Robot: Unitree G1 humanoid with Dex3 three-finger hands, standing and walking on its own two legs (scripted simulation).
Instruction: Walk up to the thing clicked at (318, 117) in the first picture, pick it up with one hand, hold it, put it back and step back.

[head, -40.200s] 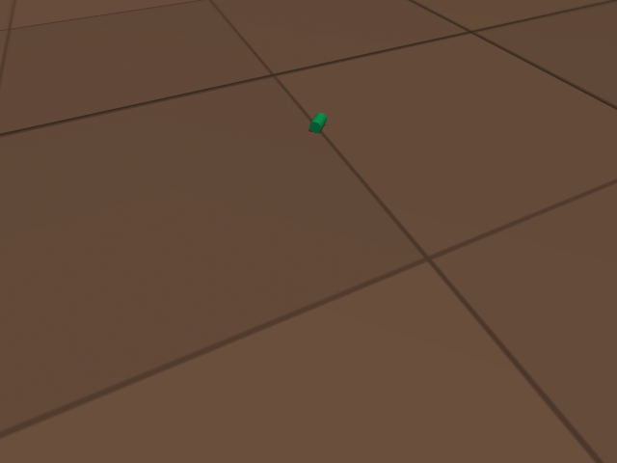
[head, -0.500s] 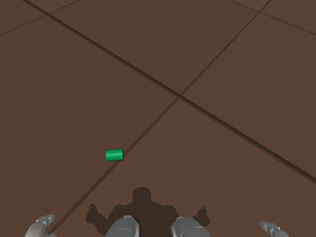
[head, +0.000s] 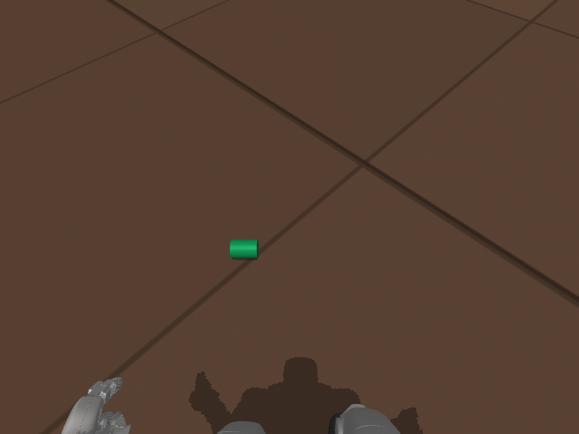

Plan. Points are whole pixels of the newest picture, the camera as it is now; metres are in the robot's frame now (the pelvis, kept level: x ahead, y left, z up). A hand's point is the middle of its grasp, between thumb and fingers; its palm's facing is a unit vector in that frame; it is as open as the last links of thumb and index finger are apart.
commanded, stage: step back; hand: left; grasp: from above
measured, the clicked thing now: (244, 248) +0.77 +0.22 -0.72
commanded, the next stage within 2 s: stand in 1.94 s
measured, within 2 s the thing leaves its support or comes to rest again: neither
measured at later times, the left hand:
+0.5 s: hand out of the picture -0.11 +0.25 -0.14, palm faces -0.05 -0.91 -0.42, open 7.4 cm
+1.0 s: hand out of the picture -0.26 +0.26 -0.14, palm faces -0.03 -0.92 -0.40, open 7.4 cm
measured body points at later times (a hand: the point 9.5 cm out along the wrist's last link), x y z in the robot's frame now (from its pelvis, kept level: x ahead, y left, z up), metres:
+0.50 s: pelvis -0.18 -0.02 +0.00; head -0.13 -0.04 +0.44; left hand -0.11 +0.30 -0.11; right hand -0.05 -0.34 -0.12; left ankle -0.10 +0.12 -0.68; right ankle -0.18 -0.14 -0.72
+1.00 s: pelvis -0.34 -0.02 +0.00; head -0.31 -0.01 +0.45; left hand -0.26 +0.31 -0.12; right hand -0.25 -0.33 -0.12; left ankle -0.28 +0.11 -0.72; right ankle -0.36 -0.13 -0.73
